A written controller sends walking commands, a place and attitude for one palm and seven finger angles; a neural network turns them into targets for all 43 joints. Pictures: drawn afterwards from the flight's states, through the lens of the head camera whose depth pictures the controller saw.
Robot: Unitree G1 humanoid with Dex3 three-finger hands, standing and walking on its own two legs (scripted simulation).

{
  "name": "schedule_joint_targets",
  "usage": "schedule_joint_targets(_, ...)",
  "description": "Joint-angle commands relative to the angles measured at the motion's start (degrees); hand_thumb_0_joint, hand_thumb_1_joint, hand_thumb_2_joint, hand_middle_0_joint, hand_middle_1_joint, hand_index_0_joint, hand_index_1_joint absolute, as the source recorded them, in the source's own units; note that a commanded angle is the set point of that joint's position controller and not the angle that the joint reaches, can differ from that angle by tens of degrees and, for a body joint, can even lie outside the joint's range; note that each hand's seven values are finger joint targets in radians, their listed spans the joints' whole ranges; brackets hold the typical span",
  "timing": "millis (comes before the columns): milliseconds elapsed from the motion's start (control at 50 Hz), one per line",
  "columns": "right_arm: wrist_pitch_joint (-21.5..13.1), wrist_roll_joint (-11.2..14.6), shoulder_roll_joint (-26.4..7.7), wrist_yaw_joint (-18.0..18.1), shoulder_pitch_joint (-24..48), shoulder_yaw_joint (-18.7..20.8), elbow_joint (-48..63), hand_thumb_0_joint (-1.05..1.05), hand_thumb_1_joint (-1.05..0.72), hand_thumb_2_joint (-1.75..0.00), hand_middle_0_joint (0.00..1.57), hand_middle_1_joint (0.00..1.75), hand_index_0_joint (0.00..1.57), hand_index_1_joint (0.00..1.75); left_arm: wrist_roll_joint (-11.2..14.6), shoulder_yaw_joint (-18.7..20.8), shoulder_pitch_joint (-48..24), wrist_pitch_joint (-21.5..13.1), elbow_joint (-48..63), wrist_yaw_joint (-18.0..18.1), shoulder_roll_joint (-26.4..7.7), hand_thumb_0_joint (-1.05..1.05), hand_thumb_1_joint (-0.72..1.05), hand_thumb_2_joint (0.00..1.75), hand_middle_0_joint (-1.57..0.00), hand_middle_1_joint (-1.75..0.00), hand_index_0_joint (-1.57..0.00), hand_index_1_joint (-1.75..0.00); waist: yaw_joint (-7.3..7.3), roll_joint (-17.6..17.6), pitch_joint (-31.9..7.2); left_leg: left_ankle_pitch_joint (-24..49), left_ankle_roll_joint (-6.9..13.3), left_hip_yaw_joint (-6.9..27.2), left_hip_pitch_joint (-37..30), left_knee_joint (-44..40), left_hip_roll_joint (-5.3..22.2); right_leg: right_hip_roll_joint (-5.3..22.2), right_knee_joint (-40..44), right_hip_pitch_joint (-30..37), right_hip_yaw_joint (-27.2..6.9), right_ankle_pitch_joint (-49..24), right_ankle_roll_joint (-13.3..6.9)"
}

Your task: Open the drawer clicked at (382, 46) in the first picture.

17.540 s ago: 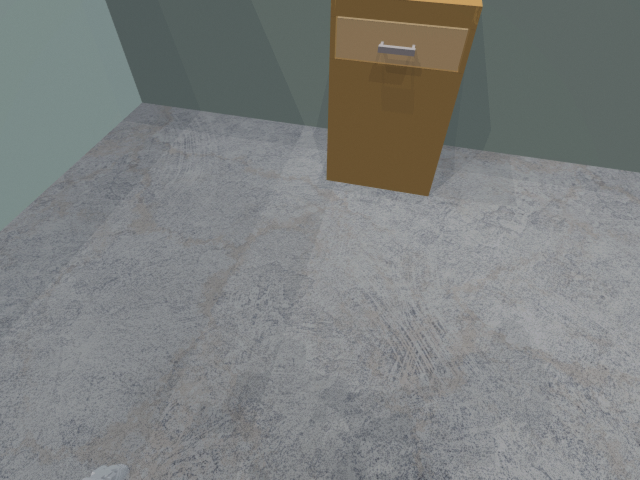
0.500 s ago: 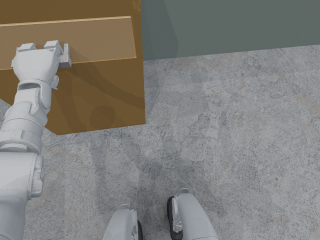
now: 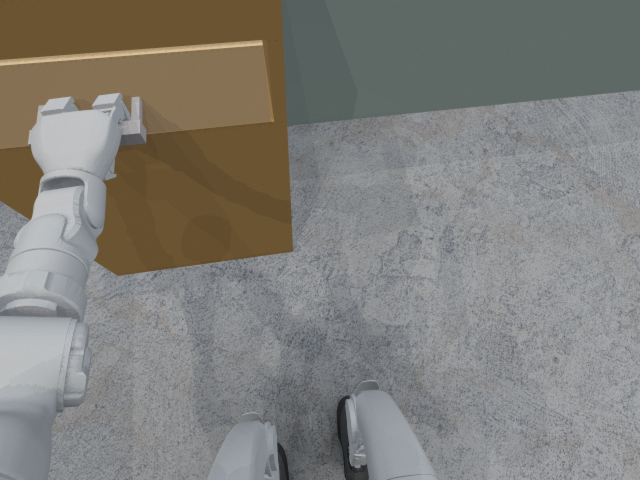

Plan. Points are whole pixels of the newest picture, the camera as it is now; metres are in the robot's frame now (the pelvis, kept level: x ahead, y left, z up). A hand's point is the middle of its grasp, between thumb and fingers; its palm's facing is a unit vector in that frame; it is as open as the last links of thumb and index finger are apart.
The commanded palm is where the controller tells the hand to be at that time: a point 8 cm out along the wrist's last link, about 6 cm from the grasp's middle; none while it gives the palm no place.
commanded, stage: pull the drawer open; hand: left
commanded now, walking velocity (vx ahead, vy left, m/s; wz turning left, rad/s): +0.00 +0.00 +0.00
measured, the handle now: (90, 123) +0.57 +0.25 +0.01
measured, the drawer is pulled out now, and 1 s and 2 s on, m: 0.00 0.12 0.25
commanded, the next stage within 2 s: none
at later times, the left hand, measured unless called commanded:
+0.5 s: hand (101, 202) +0.46 +0.24 -0.02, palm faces -0.04 -0.05 -1.00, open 5.5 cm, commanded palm +0.43 +0.23 +0.03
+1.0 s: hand (100, 250) +0.40 +0.23 -0.02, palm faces -0.03 -0.04 -1.00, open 5.5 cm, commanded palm +0.36 +0.23 +0.03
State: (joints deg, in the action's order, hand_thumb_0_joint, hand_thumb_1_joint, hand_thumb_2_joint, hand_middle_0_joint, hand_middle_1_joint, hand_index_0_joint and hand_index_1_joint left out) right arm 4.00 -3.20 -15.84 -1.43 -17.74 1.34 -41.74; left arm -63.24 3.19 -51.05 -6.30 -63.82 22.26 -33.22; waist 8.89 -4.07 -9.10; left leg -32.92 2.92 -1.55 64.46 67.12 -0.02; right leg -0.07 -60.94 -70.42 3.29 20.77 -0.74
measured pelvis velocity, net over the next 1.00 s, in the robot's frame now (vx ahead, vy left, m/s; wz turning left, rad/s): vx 0.03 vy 0.00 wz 0.00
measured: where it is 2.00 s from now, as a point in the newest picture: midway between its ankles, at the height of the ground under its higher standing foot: outside the picture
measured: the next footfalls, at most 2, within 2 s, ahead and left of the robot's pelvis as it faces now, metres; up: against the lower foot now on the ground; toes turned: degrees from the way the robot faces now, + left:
none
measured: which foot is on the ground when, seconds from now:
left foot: down 0.00-1.00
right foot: down 0.00-1.00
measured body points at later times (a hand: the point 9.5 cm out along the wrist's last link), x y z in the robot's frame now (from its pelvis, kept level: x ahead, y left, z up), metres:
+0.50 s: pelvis +0.03 +0.00 +0.02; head +0.17 -0.01 +0.45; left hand +0.46 +0.24 +0.04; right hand +0.09 -0.27 -0.12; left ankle -0.03 +0.09 -0.64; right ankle +0.06 -0.12 -0.64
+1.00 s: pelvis +0.03 +0.00 +0.03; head +0.15 -0.01 +0.47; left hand +0.40 +0.23 +0.04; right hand +0.13 -0.26 -0.11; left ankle -0.03 +0.09 -0.64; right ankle +0.06 -0.12 -0.64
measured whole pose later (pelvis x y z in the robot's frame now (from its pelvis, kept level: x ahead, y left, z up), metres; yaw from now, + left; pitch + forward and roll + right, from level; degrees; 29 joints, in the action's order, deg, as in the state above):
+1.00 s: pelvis +0.03 +0.00 +0.03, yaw +0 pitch +23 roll -1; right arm 7.6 -2.3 -14.3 -0.6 -11.9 3.4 -39.9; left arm -64.1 -1.4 -19.0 -2.3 -40.1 30.6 -19.6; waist 1.2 -3.4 -10.0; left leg -32.4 2.7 -2.4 47.8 57.2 -0.7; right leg -0.1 -54.3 -55.3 1.9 21.9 -0.5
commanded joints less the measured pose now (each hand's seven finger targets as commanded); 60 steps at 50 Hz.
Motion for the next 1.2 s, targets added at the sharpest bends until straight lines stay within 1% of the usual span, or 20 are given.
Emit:
schedule_joint_targets(0, -0.08, -0.15, -10.13, 0.11, -10.34, 3.68, 1.59, 0.00, -0.90, -0.90, 0.20, 0.30, 0.20, 0.30, 1.24, 1.85, -12.07, -1.17, 10.46, 2.35, -10.61, 0.00, 0.90, 0.90, -0.40, -1.35, -0.40, -1.35, -1.62, -2.66, -31.01, 30.88, -1.83, 4.61, -17.75, -8.75, -0.19, -1.88, 4.27, 25.41, -1.06, -17.56, -1.19)
schedule_joint_targets(40, -0.01, -0.16, -9.94, 0.10, -9.95, 3.94, 1.54, 0.00, -0.90, -0.90, 0.20, 0.30, 0.20, 0.30, 1.24, 1.24, -11.79, -1.31, 11.58, 3.08, -8.97, 0.00, 0.90, 0.90, -0.40, -1.35, -0.40, -1.35, -1.43, -1.58, -31.68, 31.64, -1.76, 4.75, -18.21, -8.97, -0.15, -1.80, 4.25, 25.89, -1.09, -18.41, -1.21)
schedule_joint_targets(80, 0.27, -0.18, -10.13, 0.07, -9.80, 3.94, 1.16, 0.00, -0.90, -0.90, 0.20, 0.30, 0.20, 0.30, 1.03, 2.15, -9.41, -0.88, 11.53, 3.78, -9.75, 0.00, 0.90, 0.90, -0.40, -1.35, -0.40, -1.35, -2.16, -0.93, -30.42, 31.31, -1.76, 4.47, -17.91, -9.61, -0.15, -1.76, 4.57, 26.78, -1.17, -18.65, -1.22)
schedule_joint_targets(120, 0.43, -0.26, -9.78, -0.11, -9.47, 4.27, 1.33, 0.00, -0.90, -0.90, 0.20, 0.30, 0.20, 0.30, 1.03, 1.50, -7.64, -0.80, 13.46, 4.53, -7.89, 0.00, 0.90, 0.90, -0.40, -1.35, -0.40, -1.35, -2.88, -2.12, -30.99, 33.37, -1.94, 4.26, -19.68, -10.19, -0.12, -1.67, 5.01, 27.64, -1.16, -19.78, -1.32)
schedule_joint_targets(200, 1.17, -0.33, -9.44, -0.18, -8.70, 4.50, 1.37, 0.00, -0.90, -0.90, 0.20, 0.30, 0.20, 0.30, 1.05, 1.65, -3.97, -0.45, 15.11, 5.53, -6.41, 0.00, 0.90, 0.90, -0.40, -1.35, -0.40, -1.35, -3.63, -0.69, -30.09, 36.91, -2.15, 4.35, -21.33, -10.90, 0.16, -1.57, 5.46, 28.93, -1.15, -21.72, -1.29)
schedule_joint_targets(320, 1.90, -0.15, -8.79, -0.05, -6.57, 4.66, 2.07, 0.00, -0.90, -0.90, 0.20, 0.30, 0.20, 0.30, 0.92, 0.41, 0.77, 0.41, 14.98, 6.49, -3.37, 0.00, 0.90, 0.90, -0.40, -1.35, -0.40, -1.35, -3.99, 2.09, -26.73, 33.84, -1.55, 2.98, -19.35, -12.07, -0.37, -1.49, 6.72, 31.63, -1.70, -22.48, -1.34)
schedule_joint_targets(340, 2.03, -0.11, -8.92, 0.08, -6.02, 4.54, 2.36, 0.00, -0.90, -0.90, 0.20, 0.30, 0.20, 0.30, 0.90, 2.10, 0.57, 0.07, 17.20, 6.68, -5.34, 0.00, 0.90, 0.90, -0.40, -1.35, -0.40, -1.35, -4.97, 1.15, -28.10, 35.15, -1.67, 3.15, -20.36, -12.33, -0.32, -1.34, 6.30, 32.21, -1.82, -22.95, -1.53)
schedule_joint_targets(420, 2.39, -0.02, -8.33, 0.31, -5.01, 4.69, 3.03, 0.00, -0.90, -0.90, 0.20, 0.30, 0.20, 0.30, 0.58, 0.32, 3.84, 0.80, 16.69, 7.17, -2.32, 0.00, 0.90, 0.90, -0.40, -1.35, -0.40, -1.35, -4.71, 2.87, -26.10, 34.82, -1.57, 2.53, -20.05, -12.50, -0.48, -1.34, 7.00, 32.77, -1.88, -23.66, -1.35)
schedule_joint_targets(440, 2.46, -0.13, -8.44, 0.42, -4.55, 4.59, 3.12, 0.00, -0.90, -0.90, 0.20, 0.30, 0.20, 0.30, 0.66, 1.48, 3.93, 0.68, 17.75, 7.22, -3.55, 0.00, 0.90, 0.90, -0.40, -1.35, -0.40, -1.35, -5.37, 2.25, -26.93, 35.52, -1.55, 2.65, -20.10, -12.51, -0.60, -1.22, 6.69, 33.31, -2.14, -24.26, -1.52)
schedule_joint_targets(560, 2.87, 0.07, -7.60, 0.45, -3.33, 4.89, 4.59, 0.00, -0.90, -0.90, 0.20, 0.30, 0.20, 0.30, 0.28, 0.35, 10.01, 1.45, 21.78, 7.93, -0.44, 0.00, 0.90, 0.90, -0.40, -1.35, -0.40, -1.35, -6.55, 0.63, -28.23, 40.49, -2.07, 2.76, -23.83, -13.17, -0.26, -1.09, 7.07, 34.53, -2.06, -26.18, -1.50)
schedule_joint_targets(620, 2.92, 0.26, -7.33, 0.58, -2.53, 5.00, 5.27, 0.00, -0.90, -0.90, 0.20, 0.30, 0.20, 0.30, 0.48, -0.57, 13.04, 1.99, 23.70, 8.23, 1.60, 0.00, 0.90, 0.90, -0.40, -1.35, -0.40, -1.35, -6.40, 3.46, -27.43, 39.94, -1.89, 2.70, -23.64, -13.64, -0.14, -1.08, 7.80, 35.82, -2.13, -26.74, -1.39)
schedule_joint_targets(660, 2.93, 0.20, -7.41, 0.61, -2.11, 4.79, 5.37, 0.00, -0.90, -0.90, 0.20, 0.30, 0.20, 0.30, 0.75, 1.08, 14.93, 2.20, 25.27, 8.33, -0.19, 0.00, 0.90, 0.90, -0.40, -1.35, -0.40, -1.35, -7.43, 2.92, -27.75, 39.89, -1.80, 2.48, -23.06, -13.99, -0.30, -0.91, 7.49, 37.35, -2.47, -27.70, -1.55)
schedule_joint_targets(760, 2.77, 0.33, -6.98, 0.83, -0.41, 4.83, 5.96, 0.00, -0.90, -0.90, 0.20, 0.30, 0.20, 0.30, 0.35, -0.48, 18.72, 2.95, 28.88, 9.24, 2.64, 0.00, 0.90, 0.90, -0.40, -1.35, -0.40, -1.35, -7.13, 1.72, -25.87, 39.86, -2.09, 2.61, -25.13, -14.55, -0.16, -1.05, 8.28, 36.18, -2.14, -26.28, -1.62)
schedule_joint_targets(820, 2.63, 0.47, -7.02, 0.96, 0.45, 4.69, 6.19, 0.00, -0.90, -0.90, 0.20, 0.30, 0.20, 0.30, 0.21, -0.82, 20.35, 3.53, 29.67, 9.65, 3.27, 0.00, 0.90, 0.90, -0.40, -1.35, -0.40, -1.35, -7.13, 3.18, -24.12, 36.99, -2.15, 2.58, -24.47, -15.09, -0.35, -1.17, 8.73, 36.27, -1.87, -24.61, -1.66)
schedule_joint_targets(960, 2.21, 0.55, -6.92, 1.36, 2.03, 4.59, 6.44, 0.00, -0.90, -0.90, 0.20, 0.30, 0.20, 0.30, -0.14, -0.98, 23.15, 4.86, 32.81, 10.40, 3.71, 0.00, 0.90, 0.90, -0.40, -1.35, -0.40, -1.35, -7.86, 1.25, -23.31, 37.80, -2.89, 3.05, -26.72, -15.75, -0.18, -1.25, 8.73, 35.30, -1.59, -22.66, -1.88)
schedule_joint_targets(1020, 1.75, 0.62, -6.44, 1.45, 2.57, 4.67, 7.35, 0.00, -0.90, -0.90, 0.20, 0.30, 0.20, 0.30, 0.10, -2.48, 26.59, 5.32, 34.55, 10.59, 6.16, 0.00, 0.90, 0.90, -0.40, -1.35, -0.40, -1.35, -8.01, 2.26, -24.14, 38.07, -2.87, 2.81, -27.75, -15.94, -0.18, -1.30, 9.27, 36.31, -1.46, -22.81, -1.83)
schedule_joint_targets(1080, 1.39, 0.79, -6.49, 1.80, 3.63, 4.44, 7.31, 0.00, -0.90, -0.90, 0.20, 0.30, 0.20, 0.30, 0.38, -1.92, 28.20, 5.66, 33.91, 10.20, 5.71, 0.00, 0.90, 0.90, -0.40, -1.35, -0.40, -1.35, -7.98, 3.74, -21.43, 34.68, -2.58, 2.48, -25.96, -16.34, -0.40, -1.28, 9.62, 36.32, -1.65, -21.71, -1.82)
schedule_joint_targets(1100, 1.23, 0.81, -6.67, 1.97, 3.74, 4.30, 7.42, 0.00, -0.90, -0.90, 0.20, 0.30, 0.20, 0.30, 0.20, -0.87, 27.69, 5.45, 34.89, 10.30, 4.25, 0.00, 0.90, 0.90, -0.40, -1.35, -0.40, -1.35, -8.30, 4.28, -21.36, 33.83, -2.49, 2.48, -25.39, -16.52, -0.50, -1.22, 9.52, 36.86, -1.85, -21.71, -1.86)
schedule_joint_targets(1120, 1.02, 0.84, -6.42, 2.11, 4.12, 4.25, 7.76, 0.00, -0.90, -0.90, 0.20, 0.30, 0.20, 0.30, -0.02, -2.04, 28.14, 5.33, 35.19, 10.27, 5.47, 0.00, 0.90, 0.90, -0.40, -1.35, -0.40, -1.35, -8.25, 3.63, -21.37, 32.72, -2.48, 2.43, -25.30, -16.67, -0.67, -1.20, 9.58, 36.93, -1.85, -21.04, -1.89)
schedule_joint_targets(1180, 0.65, 0.79, -6.43, 2.20, 4.70, 4.15, 7.79, 0.00, -0.90, -0.90, 0.20, 0.30, 0.20, 0.30, -0.05, -0.43, 31.23, 5.22, 35.87, 10.42, 4.30, 0.00, 0.90, 0.90, -0.40, -1.35, -0.40, -1.35, -9.15, 3.50, -21.23, 32.54, -2.53, 2.25, -25.07, -16.57, -0.78, -1.21, 9.19, 37.09, -1.99, -20.90, -2.01)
